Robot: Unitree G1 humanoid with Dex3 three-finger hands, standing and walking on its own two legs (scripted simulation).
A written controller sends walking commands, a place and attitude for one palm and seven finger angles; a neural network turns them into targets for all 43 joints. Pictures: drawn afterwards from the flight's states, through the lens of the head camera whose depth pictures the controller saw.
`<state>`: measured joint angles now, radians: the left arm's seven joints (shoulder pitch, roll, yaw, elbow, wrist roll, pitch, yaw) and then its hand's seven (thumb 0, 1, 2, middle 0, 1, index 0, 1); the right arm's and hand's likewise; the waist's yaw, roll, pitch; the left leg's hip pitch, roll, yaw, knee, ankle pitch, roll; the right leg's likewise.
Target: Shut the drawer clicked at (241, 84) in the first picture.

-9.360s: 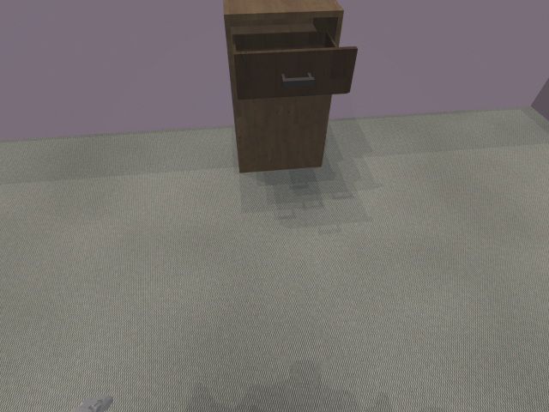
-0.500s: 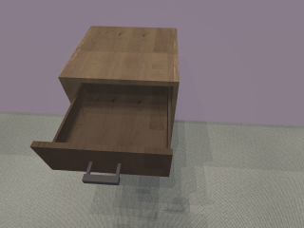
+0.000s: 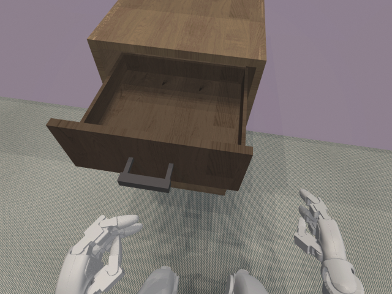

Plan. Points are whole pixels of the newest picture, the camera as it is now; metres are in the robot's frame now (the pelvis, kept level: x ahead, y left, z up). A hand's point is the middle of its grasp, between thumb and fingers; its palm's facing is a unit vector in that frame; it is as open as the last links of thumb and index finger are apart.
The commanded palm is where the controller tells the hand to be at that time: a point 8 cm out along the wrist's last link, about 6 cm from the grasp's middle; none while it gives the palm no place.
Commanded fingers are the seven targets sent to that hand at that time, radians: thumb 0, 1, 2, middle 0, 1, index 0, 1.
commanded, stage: raise the hand and make a fist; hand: left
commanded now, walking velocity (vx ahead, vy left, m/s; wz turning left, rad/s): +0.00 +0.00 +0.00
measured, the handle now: (147, 173) +0.35 +0.15 +0.01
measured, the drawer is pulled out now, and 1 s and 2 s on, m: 0.27 0.27 0.27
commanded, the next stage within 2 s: bring the fist close to the handle in 1.38 s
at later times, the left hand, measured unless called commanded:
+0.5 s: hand (123, 250) +0.18 +0.14 +0.09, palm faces -0.01 -1.00 +0.02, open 3.2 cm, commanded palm +0.12 +0.19 +0.09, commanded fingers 0.00 0.90 0.90 -1.24 -1.43 -1.24 -1.43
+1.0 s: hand (122, 254) +0.16 +0.13 +0.12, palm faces +0.00 -1.00 +0.00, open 3.3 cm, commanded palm +0.11 +0.18 +0.12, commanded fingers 0.00 0.90 0.90 -1.40 -1.60 -1.40 -1.60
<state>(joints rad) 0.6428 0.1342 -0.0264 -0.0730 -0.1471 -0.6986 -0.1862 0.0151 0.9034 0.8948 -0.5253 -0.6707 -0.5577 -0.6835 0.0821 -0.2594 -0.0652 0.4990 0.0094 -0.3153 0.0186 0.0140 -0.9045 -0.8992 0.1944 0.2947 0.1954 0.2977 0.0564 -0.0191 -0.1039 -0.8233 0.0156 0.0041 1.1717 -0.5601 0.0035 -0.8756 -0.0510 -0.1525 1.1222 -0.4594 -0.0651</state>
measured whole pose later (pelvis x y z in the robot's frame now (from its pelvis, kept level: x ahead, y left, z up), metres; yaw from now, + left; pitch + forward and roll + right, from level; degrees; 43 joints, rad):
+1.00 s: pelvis +0.03 +0.02 +0.02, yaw -1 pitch +12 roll -2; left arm 0.96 0.13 -0.15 -0.55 -0.09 -0.34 -0.09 0.01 0.91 0.90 -1.39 -1.59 -1.39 -1.59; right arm 0.24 -0.18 0.00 0.36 0.04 -0.13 0.00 0.02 -0.90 -0.90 0.20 0.30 0.20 0.30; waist 0.03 0.04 -0.14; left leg -0.72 0.01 0.02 1.09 -0.58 0.04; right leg -0.77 -0.04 -0.13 1.03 -0.47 -0.02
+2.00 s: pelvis +0.03 +0.01 +0.00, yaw -1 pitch +16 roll -1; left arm 0.75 0.10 -0.17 -0.36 -0.06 -0.40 -0.04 0.02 0.91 0.90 -1.40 -1.60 -1.40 -1.60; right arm 0.25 -0.20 0.00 0.38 0.02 -0.12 0.00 0.02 -0.90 -0.90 0.20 0.30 0.20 0.30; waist 0.00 0.03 -0.15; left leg -0.85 0.01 0.02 1.19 -0.61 0.03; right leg -0.91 -0.05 -0.13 1.14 -0.50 -0.04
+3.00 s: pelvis +0.02 +0.01 -0.03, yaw -1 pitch +21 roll -2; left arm 0.51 0.13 -0.12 -0.18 -0.06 -0.48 0.01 0.02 0.90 0.90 -1.40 -1.60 -1.40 -1.60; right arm 0.20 -0.21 0.00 0.41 0.00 -0.10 0.01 0.02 -0.90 -0.90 0.20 0.30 0.20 0.30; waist -0.01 0.02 -0.17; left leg -1.04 0.01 0.01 1.32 -0.65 0.03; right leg -1.09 -0.05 -0.14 1.26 -0.53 -0.05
